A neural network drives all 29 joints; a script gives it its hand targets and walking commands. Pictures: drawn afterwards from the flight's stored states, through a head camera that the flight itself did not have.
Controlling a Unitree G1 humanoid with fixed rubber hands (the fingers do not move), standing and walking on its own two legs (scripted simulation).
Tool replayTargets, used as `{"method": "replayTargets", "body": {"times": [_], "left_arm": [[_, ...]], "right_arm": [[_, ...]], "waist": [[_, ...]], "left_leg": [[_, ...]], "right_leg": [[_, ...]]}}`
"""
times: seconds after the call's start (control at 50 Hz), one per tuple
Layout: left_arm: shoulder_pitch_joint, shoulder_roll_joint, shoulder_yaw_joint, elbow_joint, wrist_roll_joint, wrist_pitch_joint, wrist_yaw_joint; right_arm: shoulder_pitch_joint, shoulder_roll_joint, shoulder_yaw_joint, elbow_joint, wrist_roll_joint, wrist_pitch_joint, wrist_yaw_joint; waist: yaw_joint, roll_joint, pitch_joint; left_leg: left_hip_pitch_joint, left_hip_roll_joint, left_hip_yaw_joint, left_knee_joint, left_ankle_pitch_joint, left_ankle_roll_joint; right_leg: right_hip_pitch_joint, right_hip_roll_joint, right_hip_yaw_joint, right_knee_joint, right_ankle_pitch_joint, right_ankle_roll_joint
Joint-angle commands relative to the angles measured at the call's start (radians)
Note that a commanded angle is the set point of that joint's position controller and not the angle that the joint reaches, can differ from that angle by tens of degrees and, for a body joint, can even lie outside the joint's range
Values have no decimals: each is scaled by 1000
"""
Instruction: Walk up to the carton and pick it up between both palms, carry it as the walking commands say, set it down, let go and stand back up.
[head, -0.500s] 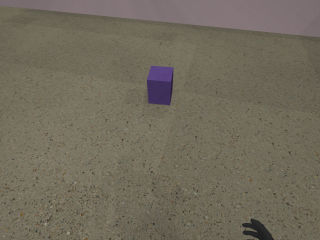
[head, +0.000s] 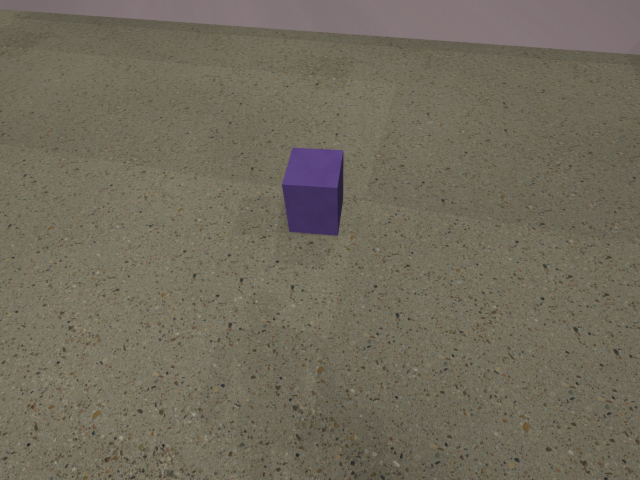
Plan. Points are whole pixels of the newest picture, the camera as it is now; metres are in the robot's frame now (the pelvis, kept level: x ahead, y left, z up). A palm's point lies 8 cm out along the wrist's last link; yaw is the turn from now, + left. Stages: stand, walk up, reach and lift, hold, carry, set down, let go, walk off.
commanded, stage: walk up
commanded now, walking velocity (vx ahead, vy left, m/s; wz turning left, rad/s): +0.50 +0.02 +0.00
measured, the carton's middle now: (315, 192) +1.23 +0.11 -0.62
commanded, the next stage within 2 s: none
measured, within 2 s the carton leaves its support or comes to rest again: neither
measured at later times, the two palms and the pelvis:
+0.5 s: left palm (158, 387) +0.28 +0.28 -0.11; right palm (497, 408) +0.26 -0.21 -0.11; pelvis +0.22 +0.04 +0.02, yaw -1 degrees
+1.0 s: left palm (185, 274) +0.47 +0.28 -0.10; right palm (451, 236) +0.57 -0.21 -0.11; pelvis +0.45 +0.03 +0.02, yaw +1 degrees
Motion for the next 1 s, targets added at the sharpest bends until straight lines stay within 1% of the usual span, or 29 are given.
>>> {"method": "replayTargets", "body": {"times": [0.0,0.04,0.08,0.12,0.16,0.2,0.24,0.26,0.28,0.3,0.32,0.36,0.38,0.42,0.5,0.52,0.58,0.6,0.62,0.64,0.66,0.68,0.72,0.74,0.76,0.78,0.84,0.92,0.98], "left_arm": [[272,206,95,36,4,-48,52],[188,164,82,6,4,-50,52],[134,156,75,-4,-7,-43,49],[96,176,84,-32,2,-39,44],[65,158,72,-25,-4,-34,45],[76,195,91,-29,-4,-32,42],[4,198,89,-31,-21,-19,39],[-1,157,83,-37,-17,-19,37],[7,127,75,-55,-22,-27,36],[-20,60,62,-97,-14,-29,29],[-51,54,58,-115,7,-21,29],[-139,54,61,-141,6,-29,28],[-166,56,48,-142,-6,-33,27],[-140,60,46,-118,-5,-27,20],[-171,39,38,-129,-9,-18,12],[-169,33,29,-130,-13,-21,8],[-85,52,38,-78,-2,-32,7],[-45,73,48,-65,2,-30,15],[52,106,70,-22,-4,-32,22],[189,167,96,11,4,-36,33],[299,255,120,28,11,-36,47],[346,251,109,64,5,-30,54],[279,210,99,58,3,-38,58],[261,183,87,50,7,-35,61],[229,190,82,33,0,-36,71],[211,170,83,22,0,-38,74],[163,139,75,26,1,-41,60],[192,153,80,31,-3,-52,58],[133,208,100,13,-15,-40,60]], "right_arm": [[-100,-82,-62,-10,-21,-27,-4],[-139,-65,-52,-27,-20,-18,8],[-173,-61,-51,-30,-25,-1,21],[-194,-66,-45,-28,-18,17,33],[-229,-48,-33,-15,-16,12,36],[-242,-67,-38,-15,-17,14,45],[-154,-47,-32,20,-21,-10,31],[-63,-71,-41,65,-31,-25,23],[59,-151,-68,98,-32,-37,7],[121,-264,-100,105,-39,-42,3],[162,-305,-110,104,-31,-43,-6],[144,-212,-79,121,-37,-48,-13],[101,-174,-69,100,-43,-47,-6],[37,-150,-67,93,-43,-50,-13],[-6,-130,-60,61,-32,-35,-18],[-17,-143,-67,69,-33,-34,-18],[-24,-157,-70,66,-23,-32,-14],[-13,-156,-67,65,-16,-31,-16],[-45,-139,-63,55,-13,-41,-13],[-53,-103,-55,35,-15,-43,-9],[-75,-82,-47,0,-8,-43,-3],[-123,-84,-52,-16,-13,-27,-5],[-144,-76,-56,-13,-27,-29,5],[-116,-83,-64,1,-27,-16,5],[-80,-87,-67,21,-22,1,10],[-117,-98,-67,2,-23,13,16],[-213,-73,-57,-5,-31,29,46],[-262,-39,-37,-2,-26,18,53],[-357,-37,-31,-1,-29,14,62]], "waist": [[78,-209,-182],[61,-259,-28],[49,-201,70],[56,-278,93],[45,-210,90],[57,-215,49],[-24,-236,-45],[-49,-145,-107],[-104,79,-181],[-136,287,-191],[-143,307,-160],[-115,109,-106],[-112,68,-103],[-81,163,-91],[-54,100,-63],[-51,178,-41],[-12,136,-40],[10,64,-106],[57,-10,-148],[120,-118,-194],[165,-349,-250],[159,-313,-184],[116,-256,-131],[97,-162,-87],[66,-168,-35],[69,-141,-7],[75,-209,47],[82,-250,66],[94,-201,67]], "left_leg": [[-586,-24,-81,649,-17,32],[-526,15,-67,556,4,29],[-401,17,-34,409,42,15],[-375,7,-6,289,53,-4],[-283,-10,21,131,84,-5],[-315,-15,29,63,88,-14],[-127,-65,101,-130,209,-7],[-6,-66,83,-135,258,-10],[118,81,-126,-225,180,43],[267,291,-432,-369,63,149],[341,344,-552,-401,73,194],[318,313,-466,-282,458,255],[272,272,-366,-281,510,227],[216,221,-265,-277,534,198],[138,199,-179,-336,336,202],[110,173,-145,-325,301,185],[-16,108,-35,-265,345,126],[-39,95,-21,-187,406,114],[-174,52,-12,-79,417,93],[-316,3,34,124,318,63],[-467,-99,53,388,28,41],[-547,-83,-46,497,-76,50],[-597,-31,-73,558,-29,42],[-580,-17,-88,584,11,27],[-568,-12,-98,600,72,22],[-557,16,-105,599,92,17],[-498,30,-77,444,173,15],[-487,13,-31,249,205,-6],[-431,-4,11,57,200,-16]], "right_leg": [[593,-329,532,-257,-5,-191],[397,-276,395,-283,-13,-149],[199,-255,294,-378,-217,-127],[190,-238,256,-403,-311,-137],[190,-199,193,-400,-270,-136],[286,-256,221,-366,-223,-151],[275,-170,102,-246,-214,-111],[232,-138,81,-102,-201,-82],[138,-72,21,148,-187,-48],[-111,28,-40,425,-385,-4],[-279,35,24,555,-454,-16],[-338,-47,87,622,-372,-19],[-275,-31,49,491,-388,-9],[-213,-43,51,426,-378,-10],[-134,-20,7,172,-328,6],[-89,-14,5,71,-294,11],[117,22,-88,-54,-66,10],[233,25,-86,-71,-27,1],[423,1,-44,-32,-21,-16],[570,-122,118,-79,-134,-67],[705,-302,426,-221,-210,-138],[694,-366,561,-284,-229,-162],[614,-346,511,-249,-11,-188],[522,-349,519,-262,-23,-135],[460,-363,504,-271,101,-100],[413,-361,465,-278,85,-124],[331,-272,306,-340,-40,-110],[367,-265,214,-333,121,-124],[385,-236,139,-329,58,-118]]}}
